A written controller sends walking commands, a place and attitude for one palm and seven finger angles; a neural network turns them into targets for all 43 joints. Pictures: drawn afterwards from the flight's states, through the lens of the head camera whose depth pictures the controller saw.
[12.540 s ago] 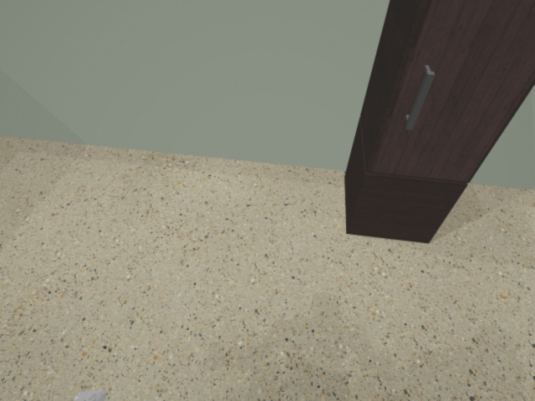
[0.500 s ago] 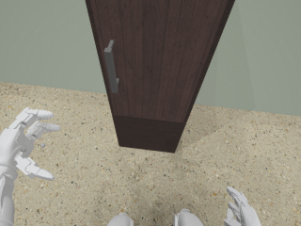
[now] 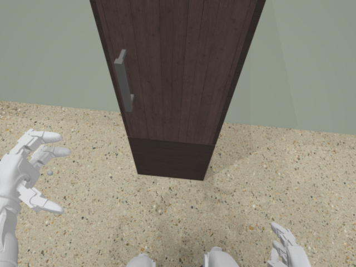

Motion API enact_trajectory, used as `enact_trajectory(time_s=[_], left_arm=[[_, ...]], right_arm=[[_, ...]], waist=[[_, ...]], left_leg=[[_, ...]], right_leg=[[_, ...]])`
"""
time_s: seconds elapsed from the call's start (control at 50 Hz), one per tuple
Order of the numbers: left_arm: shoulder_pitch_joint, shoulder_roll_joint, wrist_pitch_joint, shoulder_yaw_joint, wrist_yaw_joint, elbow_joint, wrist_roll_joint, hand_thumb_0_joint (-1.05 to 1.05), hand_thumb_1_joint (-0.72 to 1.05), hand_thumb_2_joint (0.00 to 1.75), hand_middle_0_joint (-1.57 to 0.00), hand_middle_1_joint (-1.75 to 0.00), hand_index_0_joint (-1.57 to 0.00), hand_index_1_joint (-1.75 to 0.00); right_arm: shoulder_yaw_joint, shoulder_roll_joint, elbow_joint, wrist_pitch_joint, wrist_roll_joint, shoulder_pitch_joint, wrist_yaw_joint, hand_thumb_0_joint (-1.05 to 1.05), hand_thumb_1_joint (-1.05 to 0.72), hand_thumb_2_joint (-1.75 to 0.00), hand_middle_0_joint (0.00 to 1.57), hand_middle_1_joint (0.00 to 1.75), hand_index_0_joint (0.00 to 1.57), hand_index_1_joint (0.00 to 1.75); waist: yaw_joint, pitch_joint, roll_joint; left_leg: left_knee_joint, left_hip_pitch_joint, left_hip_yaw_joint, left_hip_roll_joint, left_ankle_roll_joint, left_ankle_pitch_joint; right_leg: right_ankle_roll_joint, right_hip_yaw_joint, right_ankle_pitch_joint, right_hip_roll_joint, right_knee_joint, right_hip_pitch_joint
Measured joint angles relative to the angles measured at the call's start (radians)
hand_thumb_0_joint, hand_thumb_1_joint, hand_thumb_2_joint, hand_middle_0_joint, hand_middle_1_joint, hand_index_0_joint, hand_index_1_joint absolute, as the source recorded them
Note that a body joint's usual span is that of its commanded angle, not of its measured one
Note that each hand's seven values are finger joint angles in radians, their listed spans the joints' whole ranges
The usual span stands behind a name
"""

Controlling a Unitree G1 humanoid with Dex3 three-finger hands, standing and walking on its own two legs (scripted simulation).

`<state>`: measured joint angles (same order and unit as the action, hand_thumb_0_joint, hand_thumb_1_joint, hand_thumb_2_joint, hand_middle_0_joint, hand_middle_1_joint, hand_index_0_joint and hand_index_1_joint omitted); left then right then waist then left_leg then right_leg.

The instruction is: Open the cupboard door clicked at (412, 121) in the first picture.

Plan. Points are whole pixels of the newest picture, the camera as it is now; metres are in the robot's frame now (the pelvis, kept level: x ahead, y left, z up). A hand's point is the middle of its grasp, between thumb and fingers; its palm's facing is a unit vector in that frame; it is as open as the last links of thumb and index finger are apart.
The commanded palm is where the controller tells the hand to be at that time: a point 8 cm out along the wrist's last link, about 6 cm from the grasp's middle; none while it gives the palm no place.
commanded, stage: move the hooked fingers beside the handle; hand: left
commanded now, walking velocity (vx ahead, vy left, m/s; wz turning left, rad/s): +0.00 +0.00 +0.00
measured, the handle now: (126, 83) +0.57 +0.17 +0.04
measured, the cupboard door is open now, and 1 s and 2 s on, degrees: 0 0 0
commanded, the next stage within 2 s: none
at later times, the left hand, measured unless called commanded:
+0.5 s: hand (65, 148) +0.34 +0.26 +0.06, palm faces -0.05 -1.00 -0.02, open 14.0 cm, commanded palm +0.32 +0.31 +0.06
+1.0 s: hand (79, 124) +0.41 +0.25 +0.05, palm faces -0.06 -1.00 -0.02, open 14.0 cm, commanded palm +0.39 +0.30 +0.05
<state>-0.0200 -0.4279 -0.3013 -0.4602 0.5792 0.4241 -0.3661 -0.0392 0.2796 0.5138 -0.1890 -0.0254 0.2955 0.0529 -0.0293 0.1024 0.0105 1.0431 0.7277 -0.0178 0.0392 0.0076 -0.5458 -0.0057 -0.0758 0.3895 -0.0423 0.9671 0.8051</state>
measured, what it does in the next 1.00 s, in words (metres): stands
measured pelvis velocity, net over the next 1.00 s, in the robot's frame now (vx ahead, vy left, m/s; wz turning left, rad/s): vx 0.00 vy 0.00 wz -0.02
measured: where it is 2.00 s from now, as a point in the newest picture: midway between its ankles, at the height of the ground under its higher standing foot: outside the picture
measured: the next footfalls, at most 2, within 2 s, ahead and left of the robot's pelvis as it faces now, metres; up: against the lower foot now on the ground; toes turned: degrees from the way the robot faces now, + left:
none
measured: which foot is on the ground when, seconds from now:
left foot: down 0.00-1.00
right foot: down 0.00-1.00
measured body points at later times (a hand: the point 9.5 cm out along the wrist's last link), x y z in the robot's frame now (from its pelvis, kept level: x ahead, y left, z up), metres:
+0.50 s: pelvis -0.01 +0.00 +0.00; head +0.07 +0.01 +0.44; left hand +0.34 +0.31 +0.06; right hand +0.12 -0.26 -0.09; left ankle -0.02 +0.12 -0.67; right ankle +0.05 -0.13 -0.67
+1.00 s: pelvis +0.00 +0.00 -0.01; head +0.10 +0.02 +0.43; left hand +0.41 +0.31 +0.06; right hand +0.08 -0.27 -0.11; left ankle -0.02 +0.12 -0.67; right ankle +0.05 -0.13 -0.67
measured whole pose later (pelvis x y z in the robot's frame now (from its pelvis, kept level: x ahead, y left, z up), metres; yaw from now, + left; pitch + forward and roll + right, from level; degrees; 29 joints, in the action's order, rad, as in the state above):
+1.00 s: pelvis +0.00 +0.00 -0.01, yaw -1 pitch +18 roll -2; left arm -0.53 -0.53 -0.35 -0.48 0.53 0.89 -0.23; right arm -0.04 0.28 0.56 -0.06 -0.02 0.33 0.04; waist -0.10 0.11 0.00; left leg 1.08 0.85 0.00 0.05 0.00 -0.55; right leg -0.01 -0.05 0.38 -0.03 1.00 0.94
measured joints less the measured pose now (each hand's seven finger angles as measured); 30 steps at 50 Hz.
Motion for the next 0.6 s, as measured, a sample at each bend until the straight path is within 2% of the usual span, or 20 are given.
enact_trajectory(time_s=[0.16, 0.3, 0.4, 0.52, 0.6], left_arm=[[-0.015, 0.001, 0.0, 0.006, 0.007, 0.022, 0.001, -0.01, -0.5, 0.3, -0.3, -1.2, -0.3, -1.2], [-0.135, -0.006, -0.002, 0.023, -0.002, 0.108, 0.03, -0.01, -0.5, 0.3, -0.3, -1.2, -0.3, -1.2], [-0.205, -0.018, 0.005, 0.026, -0.007, 0.149, 0.051, -0.01, -0.5, 0.3, -0.3, -1.2, -0.3, -1.2], [-0.264, -0.052, 0.008, -0.012, -0.014, 0.234, 0.06, -0.01, -0.5, 0.3, -0.3, -1.2, -0.3, -1.2], [-0.309, -0.074, -0.008, -0.027, -0.01, 0.294, 0.068, -0.01, -0.5, 0.3, -0.3, -1.2, -0.3, -1.2]], right_arm=[[-0.006, -0.001, -0.002, -0.001, -0.002, -0.01, 0.005, 0.02, -0.9, -0.9, 0.2, 0.3, 0.21, 0.3], [-0.007, 0.006, 0.017, -0.001, -0.003, -0.017, 0.021, 0.01, -0.9, -0.9, 0.2, 0.3, 0.21, 0.3], [-0.008, 0.004, 0.024, 0.01, -0.001, -0.015, 0.019, 0.02, -0.9, -0.9, 0.2, 0.3, 0.21, 0.3], [-0.01, 0.004, 0.017, 0.037, 0.0, 0.008, 0.008, 0.01, -0.9, -0.9, 0.2, 0.3, 0.21, 0.3], [-0.005, 0.011, 0.024, 0.053, 0.0, 0.027, 0.006, 0.01, -0.9, -0.9, 0.2, 0.3, 0.21, 0.3]], waist=[[0.008, 0.003, 0.005], [0.01, -0.005, 0.0], [-0.008, -0.005, -0.004], [-0.03, 0.0, -0.009], [-0.036, -0.001, -0.01]], left_leg=[[0.003, 0.003, -0.002, -0.002, 0.002, 0.002], [0.025, 0.033, -0.011, -0.005, 0.004, 0.001], [0.025, 0.047, -0.004, -0.003, 0.005, 0.004], [0.018, 0.056, 0.01, 0.003, 0.005, 0.006], [0.021, 0.072, 0.013, 0.005, 0.003, 0.005]], right_leg=[[0.002, -0.001, 0.001, -0.002, 0.007, 0.004], [0.005, -0.008, 0.003, -0.006, 0.026, 0.029], [0.006, -0.001, -0.001, -0.003, 0.028, 0.048], [0.005, 0.012, -0.008, 0.005, 0.024, 0.066], [0.004, 0.016, -0.009, 0.006, 0.026, 0.082]])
